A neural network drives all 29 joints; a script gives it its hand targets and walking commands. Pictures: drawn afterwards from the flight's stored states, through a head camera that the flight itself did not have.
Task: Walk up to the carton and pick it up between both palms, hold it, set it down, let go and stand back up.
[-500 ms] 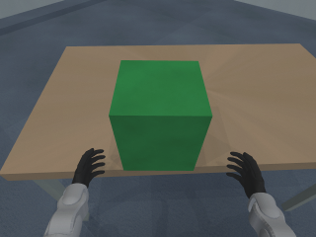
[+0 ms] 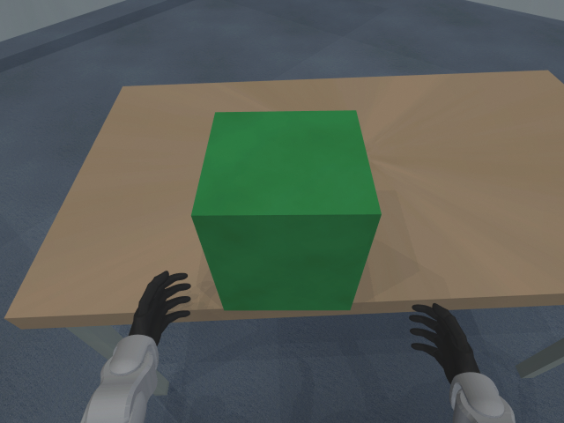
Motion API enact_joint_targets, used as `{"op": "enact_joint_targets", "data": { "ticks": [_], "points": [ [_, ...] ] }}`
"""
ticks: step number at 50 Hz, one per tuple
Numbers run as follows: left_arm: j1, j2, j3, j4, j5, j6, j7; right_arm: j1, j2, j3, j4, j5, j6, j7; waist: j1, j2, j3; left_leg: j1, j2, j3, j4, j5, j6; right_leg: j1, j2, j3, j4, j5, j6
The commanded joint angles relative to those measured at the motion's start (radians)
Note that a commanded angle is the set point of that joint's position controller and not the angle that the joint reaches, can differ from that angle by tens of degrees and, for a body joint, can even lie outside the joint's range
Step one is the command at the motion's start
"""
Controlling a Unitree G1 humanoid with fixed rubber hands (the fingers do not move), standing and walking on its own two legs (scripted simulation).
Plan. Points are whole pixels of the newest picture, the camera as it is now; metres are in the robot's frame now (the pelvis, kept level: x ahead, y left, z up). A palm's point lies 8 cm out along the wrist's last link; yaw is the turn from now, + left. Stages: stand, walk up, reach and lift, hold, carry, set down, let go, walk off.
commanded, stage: set down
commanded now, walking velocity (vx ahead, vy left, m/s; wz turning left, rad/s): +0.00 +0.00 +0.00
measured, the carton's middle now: (286, 216) +0.41 +0.03 +0.06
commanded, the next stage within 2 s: none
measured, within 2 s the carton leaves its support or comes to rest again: neither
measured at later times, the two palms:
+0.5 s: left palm (150, 326) +0.25 +0.22 +0.01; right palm (457, 391) +0.20 -0.22 -0.07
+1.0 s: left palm (150, 327) +0.25 +0.22 +0.00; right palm (460, 399) +0.19 -0.23 -0.08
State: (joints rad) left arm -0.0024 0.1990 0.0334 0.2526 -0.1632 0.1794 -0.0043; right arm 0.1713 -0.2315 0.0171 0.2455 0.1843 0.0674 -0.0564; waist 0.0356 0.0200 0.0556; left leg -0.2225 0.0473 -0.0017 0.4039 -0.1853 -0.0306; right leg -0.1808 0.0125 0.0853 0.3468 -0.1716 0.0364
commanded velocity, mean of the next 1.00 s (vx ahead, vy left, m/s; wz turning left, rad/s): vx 0.00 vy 0.00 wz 0.00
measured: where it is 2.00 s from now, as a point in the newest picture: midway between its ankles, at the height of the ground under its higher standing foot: outside the picture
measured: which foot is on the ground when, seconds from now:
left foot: down 0.00-1.00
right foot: down 0.00-1.00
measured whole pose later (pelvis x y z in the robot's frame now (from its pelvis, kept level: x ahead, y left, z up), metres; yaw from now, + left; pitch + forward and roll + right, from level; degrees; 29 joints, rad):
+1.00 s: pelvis +0.01 -0.01 +0.00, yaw +0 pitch -3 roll +0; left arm 0.00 0.15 0.09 0.34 -0.09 0.18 -0.05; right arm 0.18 -0.23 0.02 0.58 0.10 -0.05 -0.02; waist 0.04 0.06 0.06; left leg -0.14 0.05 0.00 0.40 -0.21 -0.04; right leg -0.11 0.01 0.08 0.38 -0.22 0.03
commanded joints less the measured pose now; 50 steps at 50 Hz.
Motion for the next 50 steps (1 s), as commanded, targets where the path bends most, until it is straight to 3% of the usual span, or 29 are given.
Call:
{"op": "enact_joint_targets", "data": {
  "ticks": [1,2,3,4,5,6,7,8,9,10,11,12,14,15,16,17,18,22,26,27,30,31,34,36,40,41,44,47,50],
  "points": [
    [0.114,-0.004,-0.015,0.129,0.105,0.1,-0.025,-0.088,-0.053,-0.055,0.018,-0.142,-0.058,0.032,0.011,-0.054,-0.097,0.264,-0.062,0.094,-0.111,0.046,-0.029,0.023,0.026,-0.091,-0.111,-0.061,-0.052],
    [0.108,0.023,0.024,0.064,0.113,0.064,-0.012,-0.097,-0.073,-0.068,-0.069,-0.134,-0.103,0.036,0.036,-0.057,-0.149,0.275,-0.058,0.085,-0.093,0.109,-0.018,0.033,0.033,-0.097,-0.091,0.002,-0.04],
    [0.181,-0.013,-0.009,0.253,0.134,0.116,-0.031,-0.041,-0.043,-0.024,0.092,-0.151,-0.074,0.036,-0.008,-0.067,-0.065,0.267,-0.071,0.096,-0.102,0.073,-0.026,0.025,0.034,-0.096,-0.119,-0.023,-0.051],
    [0.103,0.022,0.015,0.088,0.138,0.093,-0.02,-0.098,-0.078,-0.053,-0.017,-0.129,-0.108,0.034,0.018,-0.037,-0.153,0.271,-0.053,0.079,-0.083,0.116,-0.033,0.048,0.044,-0.093,-0.084,-0.008,-0.043],
    [0.143,0.03,0.02,0.167,0.133,0.091,-0.032,-0.056,-0.046,-0.058,0.03,-0.139,-0.109,0.026,0.008,-0.045,-0.105,0.244,-0.069,0.104,-0.086,0.09,-0.02,0.047,0.025,-0.083,-0.09,-0.002,-0.04],
    [0.128,0.026,-0.002,0.114,0.126,0.088,-0.028,-0.065,-0.049,-0.046,0.003,-0.14,-0.115,0.027,0.006,-0.074,-0.131,0.265,-0.061,0.103,-0.095,0.093,-0.02,0.047,0.039,-0.108,-0.089,0.003,-0.038],
    [0.146,0.007,0.005,0.188,0.17,0.111,-0.023,-0.073,-0.074,-0.043,0.099,-0.141,-0.108,0.039,0.017,-0.019,-0.084,0.25,-0.058,0.088,-0.093,0.09,-0.029,0.047,0.041,-0.097,-0.09,-0.023,-0.046],
    [0.144,0.015,0.013,0.116,0.147,0.078,-0.025,-0.062,-0.06,-0.063,-0.02,-0.143,-0.134,0.03,0.02,-0.073,-0.118,0.255,-0.059,0.099,-0.089,0.065,-0.013,0.059,0.034,-0.088,-0.088,-0.014,-0.038],
    [0.164,-0.021,-0.005,0.263,0.174,0.124,-0.039,-0.044,-0.06,-0.044,0.136,-0.171,-0.105,0.027,-0.019,-0.049,-0.046,0.262,-0.061,0.1,-0.106,0.024,-0.016,0.024,0.043,-0.107,-0.095,-0.048,-0.041],
    [0.157,0.021,0.012,0.152,0.153,0.093,-0.041,-0.075,-0.064,-0.033,0.032,-0.155,-0.126,0.028,0.013,-0.097,-0.11,0.245,-0.07,0.115,-0.087,0.058,-0.008,0.061,0.029,-0.09,-0.091,-0.026,-0.044],
    [0.159,-0.005,0.001,0.258,0.172,0.109,-0.046,-0.053,-0.088,-0.046,0.128,-0.166,-0.107,0.031,-0.016,-0.083,-0.055,0.26,-0.07,0.112,-0.1,0.053,-0.012,0.016,0.043,-0.101,-0.081,-0.023,-0.042],
    [0.14,0.006,0.013,0.172,0.177,0.102,-0.045,-0.074,-0.074,-0.026,0.108,-0.145,-0.114,0.032,0.013,-0.067,-0.068,0.245,-0.061,0.107,-0.091,0.094,-0.014,0.063,0.039,-0.091,-0.087,0.002,-0.044],
    [0.145,-0.023,-0.001,0.272,0.209,0.153,-0.051,-0.089,-0.099,-0.046,0.225,-0.169,-0.098,0.036,-0.015,-0.043,-0.024,0.261,-0.057,0.094,-0.099,0.055,-0.025,0.03,0.056,-0.119,-0.09,-0.046,-0.049],
    [0.143,-0.018,0.005,0.172,0.198,0.135,-0.045,-0.086,-0.069,-0.033,0.103,-0.147,-0.114,0.044,0.016,-0.061,-0.06,0.231,-0.06,0.109,-0.095,0.037,-0.011,0.067,0.042,-0.107,-0.096,-0.045,-0.046],
    [0.154,-0.026,-0.007,0.274,0.202,0.16,-0.057,-0.102,-0.085,-0.037,0.161,-0.176,-0.102,0.039,-0.008,-0.076,-0.035,0.244,-0.066,0.112,-0.106,0.022,-0.013,0.05,0.043,-0.107,-0.097,-0.043,-0.042],
    [0.146,0.001,0.022,0.213,0.199,0.147,-0.053,-0.089,-0.089,-0.04,0.099,-0.171,-0.123,0.037,0.012,-0.088,-0.074,0.227,-0.066,0.115,-0.092,0.037,-0.012,0.084,0.047,-0.099,-0.083,-0.028,-0.039],
    [0.145,-0.018,0.004,0.29,0.213,0.17,-0.049,-0.105,-0.091,-0.053,0.164,-0.192,-0.119,0.042,-0.011,-0.069,-0.048,0.222,-0.072,0.118,-0.095,-0.001,-0.016,0.058,0.052,-0.118,-0.08,-0.049,-0.045],
    [0.126,-0.015,-0.001,0.298,0.227,0.181,-0.056,-0.1,-0.091,-0.044,0.233,-0.191,-0.1,0.049,-0.007,-0.089,-0.016,0.233,-0.071,0.121,-0.104,0.005,-0.007,0.037,0.05,-0.117,-0.086,-0.078,-0.047],
    [0.145,-0.003,0.005,0.269,0.218,0.171,-0.071,-0.085,-0.098,-0.049,0.172,-0.182,-0.115,0.037,-0.022,-0.095,-0.03,0.228,-0.075,0.114,-0.092,0.04,0.001,0.061,0.048,-0.113,-0.072,-0.006,-0.043],
    [0.174,-0.05,-0.01,0.348,0.257,0.205,-0.06,-0.094,-0.126,-0.049,0.288,-0.192,-0.099,0.056,-0.015,-0.069,0.016,0.238,-0.064,0.104,-0.106,0.05,-0.004,0.029,0.063,-0.138,-0.077,-0.024,-0.049],
    [0.184,-0.029,0.014,0.328,0.238,0.19,-0.077,-0.098,-0.12,-0.037,0.234,-0.197,-0.112,0.045,-0.006,-0.14,-0.003,0.218,-0.083,0.124,-0.105,0.057,0.001,0.062,0.054,-0.125,-0.085,0.03,-0.037],
    [0.162,-0.016,0.024,0.265,0.238,0.175,-0.08,-0.09,-0.114,-0.035,0.208,-0.174,-0.119,0.046,-0.017,-0.131,-0.022,0.241,-0.08,0.123,-0.096,0.071,-0.003,0.078,0.05,-0.124,-0.081,0.047,-0.03],
    [0.188,-0.03,0.005,0.35,0.238,0.173,-0.075,-0.093,-0.134,-0.047,0.289,-0.185,-0.129,0.051,-0.006,-0.135,-0.029,0.245,-0.075,0.119,-0.098,0.096,-0.002,0.051,0.067,-0.139,-0.063,0.05,-0.037],
    [0.217,-0.014,0.009,0.315,0.239,0.146,-0.077,-0.084,-0.15,-0.045,0.287,-0.185,-0.147,0.05,-0.01,-0.136,-0.03,0.24,-0.072,0.107,-0.092,0.125,0.0,0.072,0.061,-0.135,-0.055,0.096,-0.03],
    [0.21,-0.032,-0.019,0.355,0.243,0.145,-0.067,-0.078,-0.154,-0.038,0.327,-0.176,-0.159,0.054,-0.016,-0.104,-0.015,0.232,-0.062,0.091,-0.095,0.095,-0.004,0.071,0.074,-0.145,-0.055,0.021,-0.049],
    [0.203,-0.023,0.001,0.329,0.237,0.129,-0.069,-0.087,-0.155,-0.048,0.289,-0.19,-0.171,0.052,0.001,-0.138,-0.032,0.229,-0.071,0.095,-0.088,0.094,0.003,0.079,0.064,-0.131,-0.05,0.043,-0.045],
    [0.211,-0.017,-0.007,0.347,0.222,0.122,-0.071,-0.085,-0.153,-0.042,0.295,-0.18,-0.18,0.047,0.004,-0.128,-0.044,0.251,-0.075,0.101,-0.094,0.105,0.001,0.08,0.061,-0.132,-0.051,0.059,-0.04],
    [0.254,-0.024,-0.013,0.358,0.223,0.108,-0.084,-0.05,-0.156,-0.02,0.281,-0.178,-0.181,0.042,-0.019,-0.163,-0.001,0.269,-0.076,0.093,-0.093,0.125,0.006,0.075,0.067,-0.139,-0.063,0.084,-0.033],
    [0.202,-0.007,-0.009,0.336,0.229,0.111,-0.073,-0.067,-0.162,-0.043,0.291,-0.185,-0.175,0.046,-0.006,-0.118,0.016,0.219,-0.071,0.092,-0.105,0.069,0.003,0.09,0.064,-0.134,-0.054,0.017,-0.038]
  ]
}}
